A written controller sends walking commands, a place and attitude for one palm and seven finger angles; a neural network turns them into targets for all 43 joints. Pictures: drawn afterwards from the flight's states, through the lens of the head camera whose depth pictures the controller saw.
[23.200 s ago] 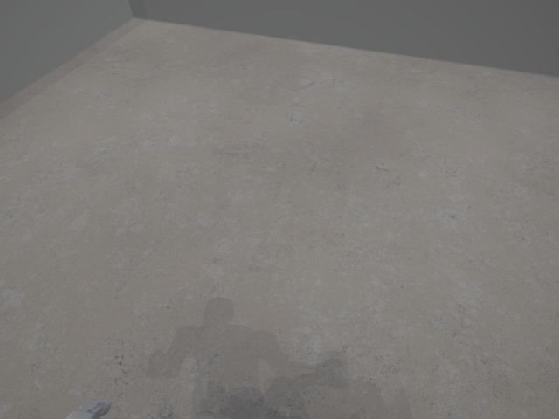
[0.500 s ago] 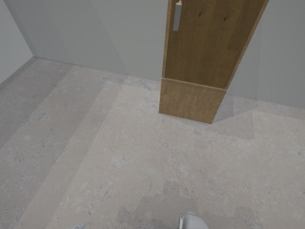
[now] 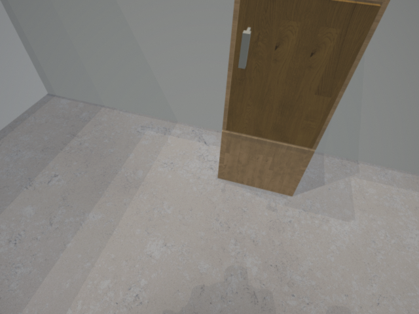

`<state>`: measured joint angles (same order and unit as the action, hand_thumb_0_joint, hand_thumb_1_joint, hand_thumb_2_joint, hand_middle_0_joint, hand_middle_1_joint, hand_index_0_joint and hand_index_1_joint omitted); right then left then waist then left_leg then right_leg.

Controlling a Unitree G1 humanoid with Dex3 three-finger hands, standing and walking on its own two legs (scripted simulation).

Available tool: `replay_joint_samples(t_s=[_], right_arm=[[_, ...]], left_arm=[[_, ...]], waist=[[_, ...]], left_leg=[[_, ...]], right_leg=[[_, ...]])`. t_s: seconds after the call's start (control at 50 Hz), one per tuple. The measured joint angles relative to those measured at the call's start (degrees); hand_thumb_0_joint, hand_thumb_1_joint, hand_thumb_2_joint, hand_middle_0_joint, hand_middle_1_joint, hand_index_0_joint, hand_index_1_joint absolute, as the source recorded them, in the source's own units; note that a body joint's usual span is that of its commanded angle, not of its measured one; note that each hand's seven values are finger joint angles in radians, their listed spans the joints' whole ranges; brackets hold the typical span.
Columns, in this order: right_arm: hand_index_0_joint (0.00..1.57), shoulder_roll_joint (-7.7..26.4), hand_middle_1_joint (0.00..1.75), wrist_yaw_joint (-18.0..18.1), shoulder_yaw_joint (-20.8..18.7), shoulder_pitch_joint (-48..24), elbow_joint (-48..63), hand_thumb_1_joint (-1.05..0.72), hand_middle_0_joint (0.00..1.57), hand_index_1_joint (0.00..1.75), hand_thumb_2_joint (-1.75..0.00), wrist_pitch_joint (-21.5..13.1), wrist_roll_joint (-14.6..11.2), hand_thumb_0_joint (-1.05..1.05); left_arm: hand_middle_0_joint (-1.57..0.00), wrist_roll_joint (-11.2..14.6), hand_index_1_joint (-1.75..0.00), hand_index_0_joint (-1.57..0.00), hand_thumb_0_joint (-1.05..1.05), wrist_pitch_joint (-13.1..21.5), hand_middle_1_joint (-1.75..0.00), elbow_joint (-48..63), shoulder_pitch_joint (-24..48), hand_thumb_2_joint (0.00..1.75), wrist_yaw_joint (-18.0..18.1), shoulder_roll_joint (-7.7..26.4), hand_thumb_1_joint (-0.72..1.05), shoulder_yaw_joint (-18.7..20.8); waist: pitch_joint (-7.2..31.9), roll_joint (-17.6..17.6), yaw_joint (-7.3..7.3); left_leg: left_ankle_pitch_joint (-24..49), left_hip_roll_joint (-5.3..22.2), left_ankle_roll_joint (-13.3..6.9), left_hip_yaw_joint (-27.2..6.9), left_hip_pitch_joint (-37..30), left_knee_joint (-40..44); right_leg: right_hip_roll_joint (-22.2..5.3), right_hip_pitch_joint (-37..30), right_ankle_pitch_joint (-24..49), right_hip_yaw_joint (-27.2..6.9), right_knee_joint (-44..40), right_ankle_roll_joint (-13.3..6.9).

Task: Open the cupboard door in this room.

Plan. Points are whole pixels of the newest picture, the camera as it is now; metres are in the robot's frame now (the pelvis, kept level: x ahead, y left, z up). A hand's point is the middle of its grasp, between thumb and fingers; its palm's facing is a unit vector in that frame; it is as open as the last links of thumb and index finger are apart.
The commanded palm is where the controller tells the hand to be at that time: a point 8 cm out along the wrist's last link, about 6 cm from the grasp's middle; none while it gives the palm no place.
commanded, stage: stand and wait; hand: left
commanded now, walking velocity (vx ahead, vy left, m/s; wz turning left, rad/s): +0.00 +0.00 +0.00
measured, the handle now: (245, 47) +0.94 -0.06 +0.08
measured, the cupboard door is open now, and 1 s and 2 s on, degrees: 0 0 0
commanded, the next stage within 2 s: look at it before walking up in 0.64 s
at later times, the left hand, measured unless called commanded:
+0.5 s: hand out of the picture +0.00 +0.18 -0.17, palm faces +0.04 -0.99 -0.14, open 7.4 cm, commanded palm none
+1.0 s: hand out of the picture +0.04 +0.20 -0.17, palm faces +0.02 -0.99 -0.17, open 7.3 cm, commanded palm none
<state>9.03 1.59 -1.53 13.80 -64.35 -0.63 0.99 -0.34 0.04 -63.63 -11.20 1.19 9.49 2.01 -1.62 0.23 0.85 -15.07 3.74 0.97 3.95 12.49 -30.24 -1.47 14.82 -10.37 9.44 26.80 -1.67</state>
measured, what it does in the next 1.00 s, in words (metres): shifts its weight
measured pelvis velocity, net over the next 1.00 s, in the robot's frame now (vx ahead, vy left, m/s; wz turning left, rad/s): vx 0.05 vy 0.04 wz -0.02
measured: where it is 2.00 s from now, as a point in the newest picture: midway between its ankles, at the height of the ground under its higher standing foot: outside the picture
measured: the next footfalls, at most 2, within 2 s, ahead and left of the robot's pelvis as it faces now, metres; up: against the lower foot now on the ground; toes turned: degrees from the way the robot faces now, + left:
none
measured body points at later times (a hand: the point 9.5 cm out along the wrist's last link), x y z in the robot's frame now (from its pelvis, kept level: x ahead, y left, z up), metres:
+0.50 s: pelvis +0.04 +0.03 +0.01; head +0.05 +0.04 +0.46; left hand +0.00 +0.24 -0.16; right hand +0.02 -0.17 -0.15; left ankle +0.00 +0.12 -0.74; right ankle +0.05 -0.10 -0.74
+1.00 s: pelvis +0.05 +0.04 +0.01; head +0.07 +0.04 +0.46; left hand +0.04 +0.25 -0.16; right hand +0.02 -0.17 -0.15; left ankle +0.00 +0.12 -0.74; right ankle +0.05 -0.10 -0.74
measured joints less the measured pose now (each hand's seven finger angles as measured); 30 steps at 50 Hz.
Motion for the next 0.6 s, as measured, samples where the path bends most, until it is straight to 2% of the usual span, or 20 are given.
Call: replay_joint_samples(t_s=[0.1, 0.18, 0.3, 0.6], right_arm=[[0.2, -1.0, 0.29, 0.1, 0.6, 1.4, -0.7, -0.93, 0.2, 0.3, -0.9, 0.0, -0.1, 0.01], [0.2, -1.0, 0.29, 0.3, 0.8, 1.6, -1.1, -0.93, 0.2, 0.3, -0.9, 0.0, -0.3, 0.01], [0.2, -1.3, 0.29, 0.4, 1.0, 1.9, -1.6, -0.94, 0.2, 0.3, -0.9, -0.4, -0.5, 0.01], [0.2, -3.5, 0.29, 0.6, 1.4, 3.6, -2.9, -0.92, 0.2, 0.3, -0.9, -1.1, -0.6, 0.0]], left_arm=[[-0.2, -0.1, -0.3, -0.2, 0.0, -0.3, -0.3, -1.7, -3.5, 0.9, -0.3, 0.3, 0.93, -0.8], [-0.2, -0.1, -0.3, -0.2, 0.0, 0.1, -0.3, -2.9, -6.1, 0.9, -0.1, -0.6, 0.92, -1.6], [-0.2, -0.1, -0.3, -0.2, 0.0, 0.2, -0.3, -4.4, -8.6, 0.9, 0.2, -2.1, 0.92, -2.2], [-0.2, -0.1, -0.3, -0.2, 0.0, 0.7, -0.3, -2.8, -6.2, 0.9, 1.0, -3.0, 0.91, -2.2]], waist=[[1.2, -2.0, 0.74], [0.8, -1.6, 1.01], [0.0, -1.0, 0.66], [0.0, -0.9, -0.28]], left_leg=[[0.9, -2.0, -1.2, 0.9, -3.4, 5.7], [1.6, -2.9, -1.8, 1.3, -4.9, 8.1], [1.2, -3.6, -2.5, 2.1, -6.0, 9.1], [-0.7, -4.3, -3.2, 2.8, -7.4, 8.6]], right_leg=[[-1.4, -2.4, 1.4, -0.7, -3.9, 1.4], [-2.1, -3.4, 1.7, -1.2, -5.3, 2.0], [-2.6, -3.8, 1.3, -2.0, -5.5, 2.8], [-3.4, -4.4, -0.9, -2.9, -3.7, 3.8]])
